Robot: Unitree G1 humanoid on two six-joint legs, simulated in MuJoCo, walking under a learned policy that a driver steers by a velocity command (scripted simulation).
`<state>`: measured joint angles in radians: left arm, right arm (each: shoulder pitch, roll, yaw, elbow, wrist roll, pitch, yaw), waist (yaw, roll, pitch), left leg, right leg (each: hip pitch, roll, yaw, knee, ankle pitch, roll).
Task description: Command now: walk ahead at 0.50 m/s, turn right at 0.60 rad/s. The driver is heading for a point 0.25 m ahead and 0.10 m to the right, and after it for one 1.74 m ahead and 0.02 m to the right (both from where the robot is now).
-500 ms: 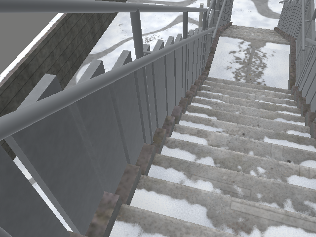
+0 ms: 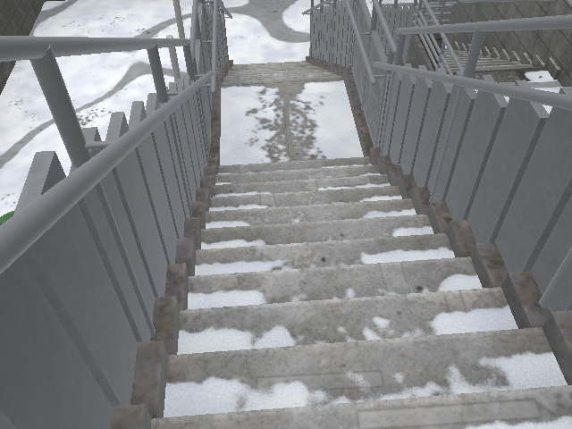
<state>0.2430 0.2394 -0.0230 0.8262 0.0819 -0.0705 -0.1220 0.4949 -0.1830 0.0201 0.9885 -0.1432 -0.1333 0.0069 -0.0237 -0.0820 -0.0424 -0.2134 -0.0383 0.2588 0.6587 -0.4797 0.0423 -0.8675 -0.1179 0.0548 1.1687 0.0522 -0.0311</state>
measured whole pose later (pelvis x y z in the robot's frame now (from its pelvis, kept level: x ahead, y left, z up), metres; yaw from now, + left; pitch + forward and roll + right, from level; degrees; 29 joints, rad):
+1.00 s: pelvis +0.55 -0.05 -0.31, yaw -21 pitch +2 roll +3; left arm 0.26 0.21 -0.02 0.86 0.09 -0.05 -0.10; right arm 0.49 -0.17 0.04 1.05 -0.07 -0.12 0.02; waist -0.03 -0.04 -0.05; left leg -0.24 -0.11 0.10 0.58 -0.38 0.10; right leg -0.94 -0.11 0.02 1.24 0.14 -0.06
